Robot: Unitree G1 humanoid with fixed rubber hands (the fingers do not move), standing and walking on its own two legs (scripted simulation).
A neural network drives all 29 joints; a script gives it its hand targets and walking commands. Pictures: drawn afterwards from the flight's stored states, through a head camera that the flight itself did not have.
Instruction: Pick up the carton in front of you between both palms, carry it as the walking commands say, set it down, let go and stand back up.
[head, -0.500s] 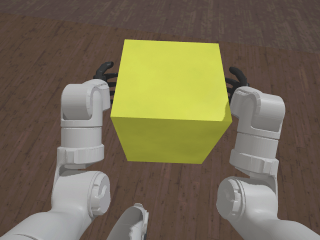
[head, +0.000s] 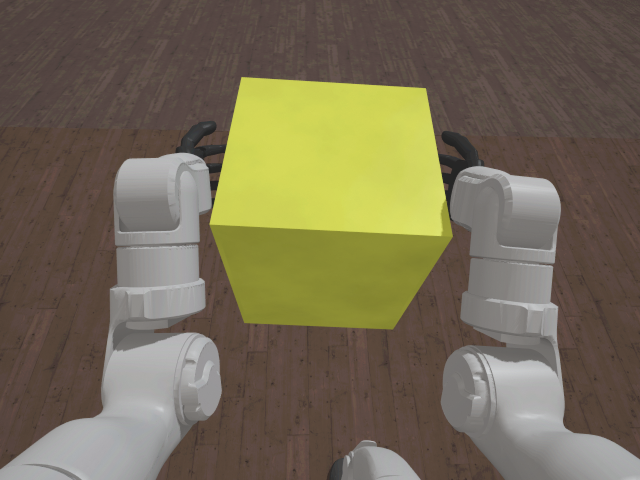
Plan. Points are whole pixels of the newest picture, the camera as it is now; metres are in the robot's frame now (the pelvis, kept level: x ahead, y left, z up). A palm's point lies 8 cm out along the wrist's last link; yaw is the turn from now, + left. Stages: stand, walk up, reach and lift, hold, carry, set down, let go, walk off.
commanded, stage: carry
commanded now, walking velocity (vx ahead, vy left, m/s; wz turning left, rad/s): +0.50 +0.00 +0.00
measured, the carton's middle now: (325, 217) +0.39 -0.02 +0.12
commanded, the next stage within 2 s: none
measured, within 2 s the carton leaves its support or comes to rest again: neither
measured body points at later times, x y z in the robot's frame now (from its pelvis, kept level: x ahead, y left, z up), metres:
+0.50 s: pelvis +0.32 -0.01 +0.04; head +0.33 -0.01 +0.49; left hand +0.71 +0.13 +0.20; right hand +0.69 -0.17 +0.20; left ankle +0.39 +0.08 -0.67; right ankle +0.16 -0.09 -0.60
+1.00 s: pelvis +0.62 -0.05 +0.09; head +0.65 -0.05 +0.54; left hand +0.98 +0.14 +0.24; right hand +1.03 -0.16 +0.25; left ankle +0.63 +0.07 -0.55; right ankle +0.60 -0.14 -0.64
